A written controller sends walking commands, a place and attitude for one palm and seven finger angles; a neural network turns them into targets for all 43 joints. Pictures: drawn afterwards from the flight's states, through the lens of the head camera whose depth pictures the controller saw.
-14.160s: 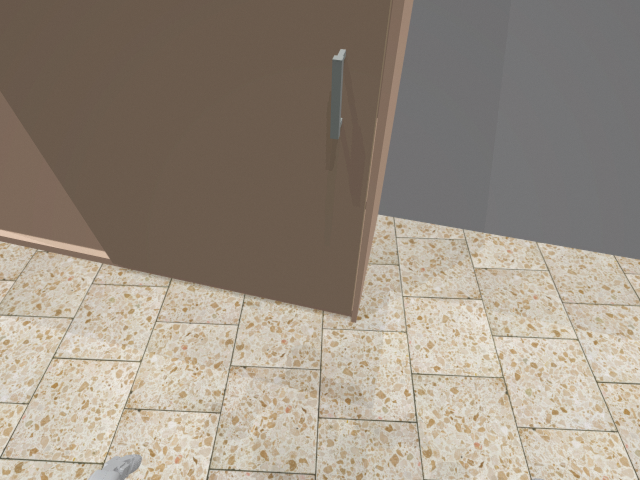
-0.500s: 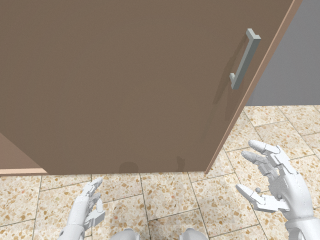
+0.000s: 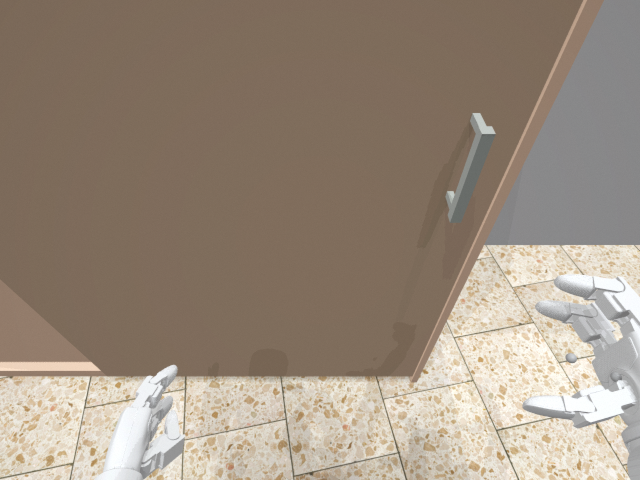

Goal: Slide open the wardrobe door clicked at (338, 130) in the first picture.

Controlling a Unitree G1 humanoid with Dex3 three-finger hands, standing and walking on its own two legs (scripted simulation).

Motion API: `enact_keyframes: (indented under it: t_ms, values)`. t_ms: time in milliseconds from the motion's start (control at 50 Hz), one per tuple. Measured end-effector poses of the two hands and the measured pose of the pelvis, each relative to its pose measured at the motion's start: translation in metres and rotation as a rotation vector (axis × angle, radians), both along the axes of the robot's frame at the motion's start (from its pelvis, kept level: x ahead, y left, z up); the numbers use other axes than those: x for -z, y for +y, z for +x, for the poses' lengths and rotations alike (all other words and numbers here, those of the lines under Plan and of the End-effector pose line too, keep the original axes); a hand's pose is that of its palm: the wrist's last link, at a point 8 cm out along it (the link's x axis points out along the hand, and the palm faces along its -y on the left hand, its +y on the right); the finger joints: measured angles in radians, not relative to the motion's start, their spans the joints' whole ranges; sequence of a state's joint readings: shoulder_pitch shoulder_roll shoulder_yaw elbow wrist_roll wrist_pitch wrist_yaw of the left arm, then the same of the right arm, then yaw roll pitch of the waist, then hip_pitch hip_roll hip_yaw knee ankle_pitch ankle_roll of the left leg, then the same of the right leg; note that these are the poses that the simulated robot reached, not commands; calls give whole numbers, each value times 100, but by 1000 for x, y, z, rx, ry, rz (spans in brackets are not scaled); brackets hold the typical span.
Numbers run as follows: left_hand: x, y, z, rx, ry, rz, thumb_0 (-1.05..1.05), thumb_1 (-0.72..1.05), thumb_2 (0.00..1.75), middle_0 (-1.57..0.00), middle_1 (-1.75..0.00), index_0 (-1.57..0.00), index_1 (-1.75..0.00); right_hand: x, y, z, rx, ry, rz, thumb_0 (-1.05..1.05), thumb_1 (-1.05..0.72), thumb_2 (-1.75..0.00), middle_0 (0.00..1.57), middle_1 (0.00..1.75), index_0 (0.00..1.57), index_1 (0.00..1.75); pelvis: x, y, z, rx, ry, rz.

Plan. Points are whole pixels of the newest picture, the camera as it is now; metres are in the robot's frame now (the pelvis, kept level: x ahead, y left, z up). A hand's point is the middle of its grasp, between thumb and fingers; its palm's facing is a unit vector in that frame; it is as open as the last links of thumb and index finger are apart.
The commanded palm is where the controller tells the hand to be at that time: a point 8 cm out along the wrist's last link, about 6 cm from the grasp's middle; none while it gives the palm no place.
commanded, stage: raise the hand with hooked fingers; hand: right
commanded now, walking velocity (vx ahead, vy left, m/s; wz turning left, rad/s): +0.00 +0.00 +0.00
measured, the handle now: (465, 171) +0.50 -0.18 +0.13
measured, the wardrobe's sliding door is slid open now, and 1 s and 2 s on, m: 0.00 0.00 0.00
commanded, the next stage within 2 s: move the hooked fingers beside the handle in 0.90 s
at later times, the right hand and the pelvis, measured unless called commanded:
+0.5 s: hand (619, 304) +0.28 -0.29 +0.14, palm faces +0.04 +1.00 -0.05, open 14.0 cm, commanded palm +0.23 -0.32 +0.15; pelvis +0.00 +0.00 +0.02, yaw -1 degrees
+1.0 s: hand (590, 306) +0.27 -0.25 +0.14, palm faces +0.05 +1.00 -0.06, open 14.0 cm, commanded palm +0.25 -0.30 +0.15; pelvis +0.00 +0.02 +0.02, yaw +0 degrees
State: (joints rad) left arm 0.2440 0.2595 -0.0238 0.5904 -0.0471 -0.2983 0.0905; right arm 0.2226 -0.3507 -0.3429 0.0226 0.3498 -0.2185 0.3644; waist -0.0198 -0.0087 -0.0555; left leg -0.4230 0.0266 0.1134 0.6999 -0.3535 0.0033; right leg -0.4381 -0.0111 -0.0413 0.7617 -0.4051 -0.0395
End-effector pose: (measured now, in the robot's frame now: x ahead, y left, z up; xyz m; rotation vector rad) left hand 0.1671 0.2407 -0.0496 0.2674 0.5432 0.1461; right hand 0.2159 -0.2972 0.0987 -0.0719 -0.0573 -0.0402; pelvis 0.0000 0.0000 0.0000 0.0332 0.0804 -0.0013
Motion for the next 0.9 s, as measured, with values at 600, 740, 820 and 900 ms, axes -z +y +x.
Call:
enact_keyframes:
  t_ms: [600,740,820,900]
  values:
    - [2,2,-17,-7,79,-29,1,91,90,-20,-30,-20,-30,-34,-25,39,-28,103,24,-1,50,-30,30,120,30,120,-16,4,-1,-6,-50,-12]
    - [-2,9,-14,-9,62,-25,1,91,90,-20,-30,-20,-30,-47,-24,33,33,5,26,-1,50,-30,30,120,30,120,-17,11,2,-5,-63,-15]
    - [-1,10,-9,-7,54,-34,1,91,90,-20,-30,-20,-30,-43,-23,34,36,62,24,-1,50,-30,30,120,30,120,-17,14,0,1,-64,-16]
    - [0,11,-5,-4,47,-43,1,91,90,-20,-30,-20,-30,-38,-15,35,9,95,19,-1,50,-30,30,120,30,120,-17,16,0,0,-61,-17]
